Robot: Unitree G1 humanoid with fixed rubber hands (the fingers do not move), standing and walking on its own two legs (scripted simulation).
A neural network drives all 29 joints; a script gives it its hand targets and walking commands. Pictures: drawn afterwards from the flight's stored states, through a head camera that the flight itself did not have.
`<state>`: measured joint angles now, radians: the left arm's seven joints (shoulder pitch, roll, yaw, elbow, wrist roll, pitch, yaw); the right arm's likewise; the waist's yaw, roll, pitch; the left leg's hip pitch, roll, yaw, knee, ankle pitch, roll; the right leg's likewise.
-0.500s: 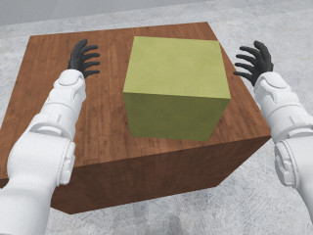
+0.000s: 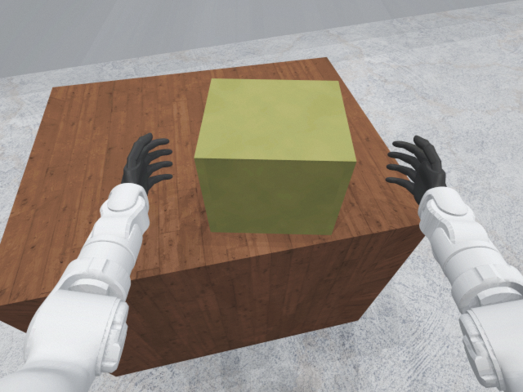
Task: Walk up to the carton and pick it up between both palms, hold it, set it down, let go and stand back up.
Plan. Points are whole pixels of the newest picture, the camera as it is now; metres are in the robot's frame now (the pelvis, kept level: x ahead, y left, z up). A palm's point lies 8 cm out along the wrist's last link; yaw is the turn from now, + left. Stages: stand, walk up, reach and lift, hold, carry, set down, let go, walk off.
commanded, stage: set down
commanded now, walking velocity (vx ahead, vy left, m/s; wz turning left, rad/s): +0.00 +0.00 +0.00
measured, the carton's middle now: (272, 158) +0.55 +0.01 +0.02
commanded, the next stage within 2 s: let go in 1.94 s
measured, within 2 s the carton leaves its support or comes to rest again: neither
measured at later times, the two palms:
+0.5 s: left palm (125, 234) +0.35 +0.24 +0.04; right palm (421, 238) +0.36 -0.21 +0.04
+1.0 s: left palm (105, 289) +0.28 +0.26 +0.02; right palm (411, 289) +0.29 -0.19 +0.01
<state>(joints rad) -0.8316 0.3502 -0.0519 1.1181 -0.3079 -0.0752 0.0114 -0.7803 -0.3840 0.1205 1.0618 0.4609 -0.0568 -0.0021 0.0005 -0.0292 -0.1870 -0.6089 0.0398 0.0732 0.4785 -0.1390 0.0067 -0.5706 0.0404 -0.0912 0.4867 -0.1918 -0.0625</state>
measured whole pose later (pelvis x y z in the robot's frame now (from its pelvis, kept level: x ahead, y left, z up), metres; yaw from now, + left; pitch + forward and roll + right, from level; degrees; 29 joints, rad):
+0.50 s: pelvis +0.02 +0.00 +0.01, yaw +2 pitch +6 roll +0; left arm -0.41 0.32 0.03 0.82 -0.22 -0.13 -0.02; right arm -0.39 -0.26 0.05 0.84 0.38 -0.15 -0.03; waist -0.02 -0.04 -0.10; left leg -0.39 0.03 0.05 0.45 -0.17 -0.01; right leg -0.33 0.04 -0.11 0.43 -0.22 -0.07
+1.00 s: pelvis +0.03 +0.01 +0.01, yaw +1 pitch +1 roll +0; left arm -0.01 0.27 0.03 0.57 -0.20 -0.26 -0.04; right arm -0.02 -0.21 0.08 0.64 0.31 -0.33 -0.02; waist 0.01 -0.02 -0.03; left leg -0.23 0.01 0.06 0.42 -0.20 0.01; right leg -0.18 0.02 -0.10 0.41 -0.25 -0.05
